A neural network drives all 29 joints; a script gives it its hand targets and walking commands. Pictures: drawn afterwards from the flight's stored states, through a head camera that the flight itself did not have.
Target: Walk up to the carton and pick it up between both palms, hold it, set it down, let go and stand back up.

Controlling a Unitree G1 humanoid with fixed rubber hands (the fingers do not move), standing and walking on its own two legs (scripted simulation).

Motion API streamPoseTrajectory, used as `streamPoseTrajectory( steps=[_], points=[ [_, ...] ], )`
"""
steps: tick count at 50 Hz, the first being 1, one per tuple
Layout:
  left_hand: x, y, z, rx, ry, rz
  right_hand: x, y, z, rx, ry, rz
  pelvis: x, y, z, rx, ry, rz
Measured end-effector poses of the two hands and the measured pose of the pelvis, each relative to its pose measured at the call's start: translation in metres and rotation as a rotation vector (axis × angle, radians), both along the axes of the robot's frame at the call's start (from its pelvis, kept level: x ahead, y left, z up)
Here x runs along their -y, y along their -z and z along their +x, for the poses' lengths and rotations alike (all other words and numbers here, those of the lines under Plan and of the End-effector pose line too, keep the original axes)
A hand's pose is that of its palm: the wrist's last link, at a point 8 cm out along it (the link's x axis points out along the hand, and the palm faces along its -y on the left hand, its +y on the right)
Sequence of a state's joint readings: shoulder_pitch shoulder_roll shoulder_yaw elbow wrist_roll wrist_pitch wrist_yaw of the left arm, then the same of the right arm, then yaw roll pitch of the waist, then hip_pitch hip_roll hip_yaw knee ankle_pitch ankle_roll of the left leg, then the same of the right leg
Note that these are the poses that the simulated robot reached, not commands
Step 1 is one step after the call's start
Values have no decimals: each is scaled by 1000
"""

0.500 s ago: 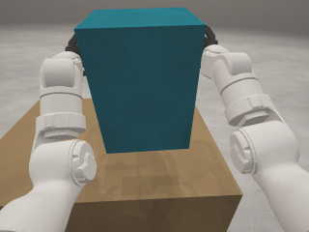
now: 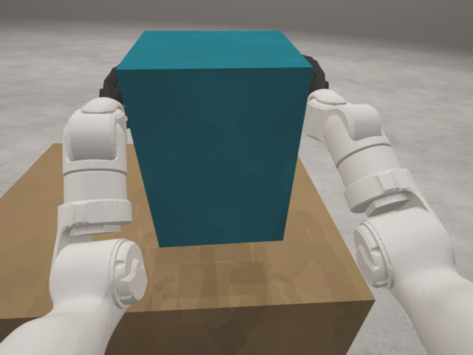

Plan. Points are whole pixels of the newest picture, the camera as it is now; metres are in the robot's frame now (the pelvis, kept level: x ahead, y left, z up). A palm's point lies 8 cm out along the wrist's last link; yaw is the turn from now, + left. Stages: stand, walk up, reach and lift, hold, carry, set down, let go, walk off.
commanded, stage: hold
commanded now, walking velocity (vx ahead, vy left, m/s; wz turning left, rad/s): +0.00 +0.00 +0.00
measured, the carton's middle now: (218, 142) +0.37 +0.01 +0.26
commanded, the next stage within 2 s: none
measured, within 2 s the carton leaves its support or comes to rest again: neither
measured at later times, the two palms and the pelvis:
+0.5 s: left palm (113, 98) +0.36 +0.16 +0.33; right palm (325, 95) +0.35 -0.14 +0.35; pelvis -0.01 -0.02 +0.00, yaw +0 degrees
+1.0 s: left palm (124, 109) +0.37 +0.15 +0.32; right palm (324, 108) +0.36 -0.15 +0.32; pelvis +0.00 +0.00 +0.00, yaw -1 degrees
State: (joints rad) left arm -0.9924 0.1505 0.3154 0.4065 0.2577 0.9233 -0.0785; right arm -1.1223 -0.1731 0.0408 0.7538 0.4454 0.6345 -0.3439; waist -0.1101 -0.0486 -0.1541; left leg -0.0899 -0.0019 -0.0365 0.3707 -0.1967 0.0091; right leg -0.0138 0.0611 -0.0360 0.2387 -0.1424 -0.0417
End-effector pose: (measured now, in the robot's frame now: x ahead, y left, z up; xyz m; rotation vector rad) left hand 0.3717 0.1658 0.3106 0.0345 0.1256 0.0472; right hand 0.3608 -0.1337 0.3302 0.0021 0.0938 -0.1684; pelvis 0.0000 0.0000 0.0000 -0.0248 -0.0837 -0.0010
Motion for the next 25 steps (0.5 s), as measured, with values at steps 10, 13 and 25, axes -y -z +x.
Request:
streamPoseTrajectory(
  steps=[10,13,25],
  points=[
    [31,-11,-4,10,17,51,30,-10,-9,17,21,68,-5,0,-5,-6,17,7],
    [37,-15,-5,-5,11,40,36,-6,-10,1,22,57,-4,-1,-5,-7,33,13],
    [7,-24,-14,7,-20,-37,8,-16,-12,3,-10,-20,15,0,-9,-13,5,11]
  ],
)
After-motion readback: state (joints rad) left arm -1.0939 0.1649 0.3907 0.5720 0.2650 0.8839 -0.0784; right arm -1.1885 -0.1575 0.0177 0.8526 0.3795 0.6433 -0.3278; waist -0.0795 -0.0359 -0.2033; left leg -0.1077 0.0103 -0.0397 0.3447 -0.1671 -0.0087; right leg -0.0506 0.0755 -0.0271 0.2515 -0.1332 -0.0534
